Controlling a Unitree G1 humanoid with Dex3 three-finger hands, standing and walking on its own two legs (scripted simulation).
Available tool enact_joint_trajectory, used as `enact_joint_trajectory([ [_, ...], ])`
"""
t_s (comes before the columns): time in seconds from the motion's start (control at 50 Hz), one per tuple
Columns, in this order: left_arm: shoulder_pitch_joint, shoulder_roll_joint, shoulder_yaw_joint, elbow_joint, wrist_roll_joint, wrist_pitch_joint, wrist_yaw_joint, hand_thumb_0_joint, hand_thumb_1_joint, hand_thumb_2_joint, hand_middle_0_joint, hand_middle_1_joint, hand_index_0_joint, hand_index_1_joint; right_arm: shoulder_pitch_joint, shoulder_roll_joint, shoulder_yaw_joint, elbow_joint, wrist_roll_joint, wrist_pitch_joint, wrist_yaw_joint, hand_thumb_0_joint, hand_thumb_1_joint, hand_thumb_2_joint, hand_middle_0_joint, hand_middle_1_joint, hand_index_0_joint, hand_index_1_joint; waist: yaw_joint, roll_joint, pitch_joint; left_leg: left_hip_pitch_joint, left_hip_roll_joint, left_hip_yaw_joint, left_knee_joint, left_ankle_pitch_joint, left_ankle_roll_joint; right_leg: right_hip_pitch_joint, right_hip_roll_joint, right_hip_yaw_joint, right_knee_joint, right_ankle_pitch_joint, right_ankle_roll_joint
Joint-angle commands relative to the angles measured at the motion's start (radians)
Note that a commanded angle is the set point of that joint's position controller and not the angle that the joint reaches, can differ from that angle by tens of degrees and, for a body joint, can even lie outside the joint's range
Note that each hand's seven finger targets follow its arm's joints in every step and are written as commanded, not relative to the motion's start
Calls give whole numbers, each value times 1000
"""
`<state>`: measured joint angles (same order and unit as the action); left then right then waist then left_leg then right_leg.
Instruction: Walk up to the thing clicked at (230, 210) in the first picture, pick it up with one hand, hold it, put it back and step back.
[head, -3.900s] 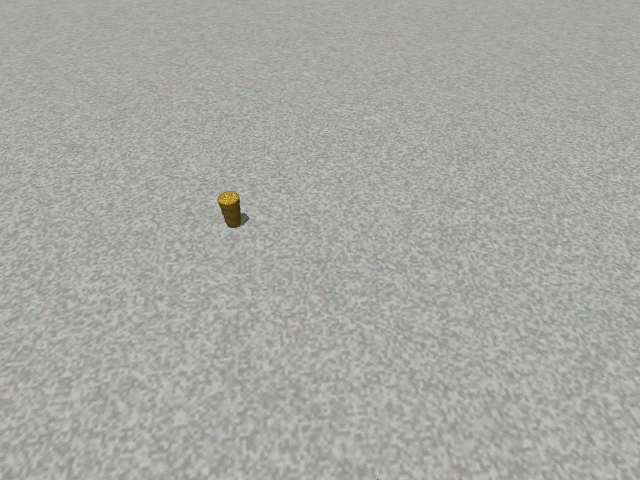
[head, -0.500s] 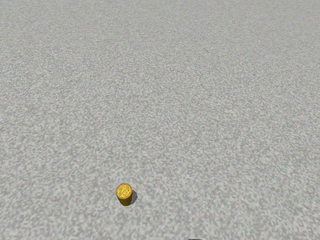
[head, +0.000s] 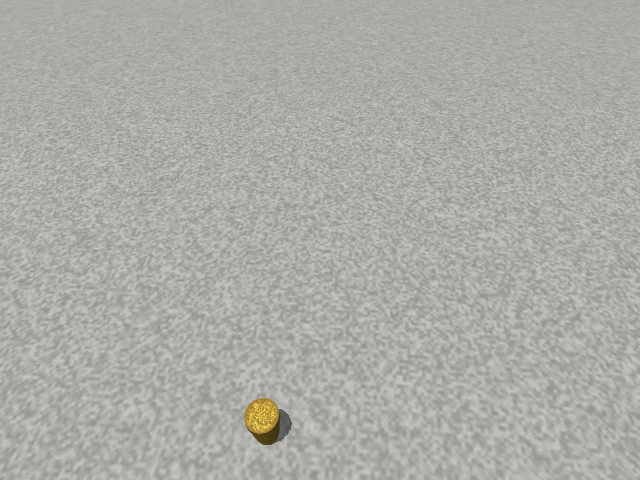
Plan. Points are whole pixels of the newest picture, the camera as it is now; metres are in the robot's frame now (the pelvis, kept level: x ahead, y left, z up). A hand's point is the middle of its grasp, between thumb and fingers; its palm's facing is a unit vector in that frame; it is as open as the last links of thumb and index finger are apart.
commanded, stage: walk up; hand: left
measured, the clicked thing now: (264, 424) +0.42 +0.19 -0.67
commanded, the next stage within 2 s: stand in 1.30 s
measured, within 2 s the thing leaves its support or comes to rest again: neither
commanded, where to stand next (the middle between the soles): +0.08 -0.02 m, yaw -1 degrees
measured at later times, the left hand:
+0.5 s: hand out of the picture +0.12 +0.26 -0.13, palm faces +0.02 -0.94 -0.35, open 7.4 cm
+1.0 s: hand out of the picture +0.12 +0.25 -0.13, palm faces -0.01 -0.94 -0.34, open 7.4 cm
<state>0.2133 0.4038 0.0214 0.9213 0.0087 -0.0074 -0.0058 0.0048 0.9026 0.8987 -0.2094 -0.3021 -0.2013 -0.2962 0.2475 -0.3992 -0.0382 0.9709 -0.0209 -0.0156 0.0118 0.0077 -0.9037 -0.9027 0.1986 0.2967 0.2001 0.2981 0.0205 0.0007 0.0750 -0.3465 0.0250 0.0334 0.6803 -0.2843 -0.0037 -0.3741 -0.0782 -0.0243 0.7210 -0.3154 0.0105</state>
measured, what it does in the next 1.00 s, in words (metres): stands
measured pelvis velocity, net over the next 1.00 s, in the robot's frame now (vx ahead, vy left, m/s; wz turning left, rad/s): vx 0.04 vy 0.00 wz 0.01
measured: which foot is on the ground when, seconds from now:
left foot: down 0.00-1.00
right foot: down 0.00-1.00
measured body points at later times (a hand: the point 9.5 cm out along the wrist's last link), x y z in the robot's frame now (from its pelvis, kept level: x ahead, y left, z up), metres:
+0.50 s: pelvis +0.04 +0.00 +0.03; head +0.05 +0.00 +0.48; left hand +0.11 +0.31 -0.10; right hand +0.18 -0.30 -0.10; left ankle +0.05 +0.13 -0.72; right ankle +0.05 -0.14 -0.72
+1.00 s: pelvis +0.04 +0.00 +0.03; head +0.05 +0.00 +0.48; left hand +0.12 +0.30 -0.10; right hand +0.11 -0.30 -0.10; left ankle +0.05 +0.13 -0.72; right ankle +0.05 -0.14 -0.72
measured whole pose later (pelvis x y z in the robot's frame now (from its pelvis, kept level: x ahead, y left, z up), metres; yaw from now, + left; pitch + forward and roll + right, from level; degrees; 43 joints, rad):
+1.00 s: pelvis +0.04 +0.00 +0.03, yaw +0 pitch -2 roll +0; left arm 0.07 0.35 0.01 1.17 0.01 0.00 -0.01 0.00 0.91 0.90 -0.21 -0.30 -0.20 -0.30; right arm 0.09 -0.35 -0.01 1.18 -0.01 0.00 0.01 0.01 -0.90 -0.90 0.20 0.30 0.20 0.30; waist -0.01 0.00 0.06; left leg -0.12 0.03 0.03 0.33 -0.17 -0.02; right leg -0.13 -0.04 -0.02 0.32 -0.16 0.03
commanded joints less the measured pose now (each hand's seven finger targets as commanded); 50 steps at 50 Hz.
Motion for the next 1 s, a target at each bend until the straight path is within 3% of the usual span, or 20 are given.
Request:
enact_joint_trajectory([
  [0.0,-3,193,43,-3,-14,-13,8,0,900,900,-200,-300,-200,-300,-123,-269,-40,-71,9,-30,-11,0,-900,-900,200,300,200,300,23,88,-1,-142,228,-323,-371,-252,151,94,31,31,-33,-145,-40],
  [0.04,6,184,37,36,-17,-23,6,0,900,900,-200,-300,-200,-300,-148,-230,-22,-48,14,-31,-11,0,-900,-900,200,300,200,300,27,124,-37,-63,153,-215,-305,-112,81,139,16,36,-174,27,-44],
  [0.06,-1,194,37,53,-17,-26,7,0,900,900,-200,-300,-200,-300,-138,-223,-17,-34,17,-31,-8,0,-900,-900,200,300,200,300,20,142,-59,-42,137,-191,-290,-75,64,159,9,53,-198,67,-44],
  [0.1,-53,200,30,66,-13,-28,6,0,900,900,-200,-300,-200,-300,-126,-211,-10,-11,20,-27,-8,0,-900,-900,200,300,200,300,-4,117,-73,-16,128,-186,-307,-103,57,169,-7,77,-219,78,-47],
  [0.12,-65,196,25,74,-14,-30,5,0,900,900,-200,-300,-200,-300,-137,-206,-9,-4,21,-27,-9,0,-900,-900,200,300,200,300,-4,102,-75,17,121,-176,-305,-71,54,160,-12,79,-225,100,-48],
  [0.18,-93,191,16,101,-23,-35,8,0,900,900,-200,-300,-200,-300,-157,-202,-4,26,24,-32,-15,0,-900,-900,200,300,200,300,-5,75,-118,112,115,-142,-269,185,48,182,-31,81,-254,249,-37],
  [0.22,-107,195,14,121,-22,-38,10,0,900,900,-200,-300,-200,-300,-168,-194,-5,39,30,-31,-16,0,-900,-900,200,300,200,300,-13,46,-140,165,110,-118,-251,271,45,200,-48,85,-279,320,-40],
  [0.28,-125,189,11,146,-21,-38,13,0,900,900,-200,-300,-200,-300,-186,-188,-8,61,35,-24,-18,0,-900,-900,200,300,200,300,-20,12,-160,218,105,-99,-250,318,41,216,-61,83,-309,379,-42],
  [0.36,-151,176,8,168,-16,-35,15,0,900,900,-200,-300,-200,-300,-233,-180,-8,85,33,-16,-17,0,-900,-900,200,300,200,300,-16,-8,-153,242,108,-90,-282,317,40,219,-66,79,-351,381,-30],
  [0.46,-188,161,7,188,-14,-30,12,0,900,900,-200,-300,-200,-300,-262,-175,-4,117,25,-12,-14,0,-900,-900,200,300,200,300,-16,-4,-123,237,108,-93,-357,245,29,229,-64,82,-409,287,-21],
  [0.52,-187,162,11,201,-10,-30,11,0,900,900,-200,-300,-200,-300,-274,-172,-3,124,25,-14,-11,0,-900,-900,200,300,200,300,-12,-8,-137,258,111,-93,-373,268,25,251,-63,75,-421,298,-18],
  [0.78,-204,159,21,191,-3,-25,8,0,900,900,-200,-300,-200,-300,-254,-164,2,135,18,-16,-11,0,-900,-900,200,300,200,300,-14,6,-113,224,101,-88,-417,185,13,271,-60,81,-453,250,-14],
  [0.98,-200,153,23,183,-3,-22,8,0,900,900,-200,-300,-200,-300,-215,-164,-2,137,16,-14,-13,0,-900,-900,200,300,200,300,-23,7,-114,217,99,-91,-412,177,18,275,-55,78,-449,232,-17],
])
